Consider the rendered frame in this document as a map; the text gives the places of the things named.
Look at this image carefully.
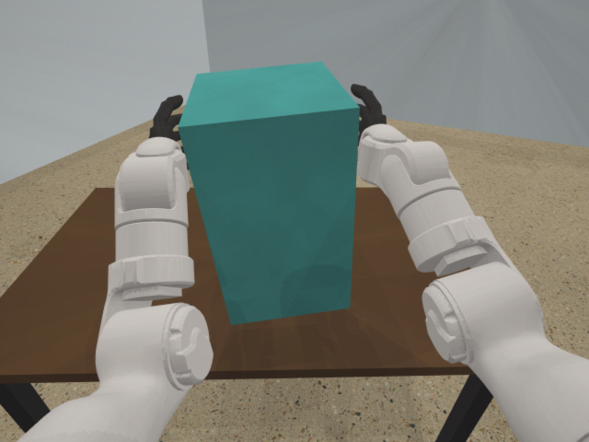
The robot right forearm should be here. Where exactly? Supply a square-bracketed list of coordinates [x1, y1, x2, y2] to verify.
[357, 124, 545, 330]

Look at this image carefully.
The left robot upper arm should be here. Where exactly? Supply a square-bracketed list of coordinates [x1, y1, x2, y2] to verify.
[17, 303, 214, 442]

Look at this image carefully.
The carton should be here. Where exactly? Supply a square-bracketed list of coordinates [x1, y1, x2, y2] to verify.
[178, 62, 360, 325]

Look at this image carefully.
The robot left forearm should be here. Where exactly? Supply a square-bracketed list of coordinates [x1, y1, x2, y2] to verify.
[96, 137, 194, 379]

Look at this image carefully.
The robot left hand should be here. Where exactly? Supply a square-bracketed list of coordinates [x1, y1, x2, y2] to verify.
[148, 95, 189, 170]

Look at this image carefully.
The table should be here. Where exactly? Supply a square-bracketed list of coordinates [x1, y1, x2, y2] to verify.
[0, 187, 493, 442]

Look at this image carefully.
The robot right hand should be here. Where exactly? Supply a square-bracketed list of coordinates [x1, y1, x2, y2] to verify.
[351, 84, 387, 161]

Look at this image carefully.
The right robot upper arm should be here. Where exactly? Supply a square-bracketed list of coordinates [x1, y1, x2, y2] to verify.
[422, 262, 589, 442]

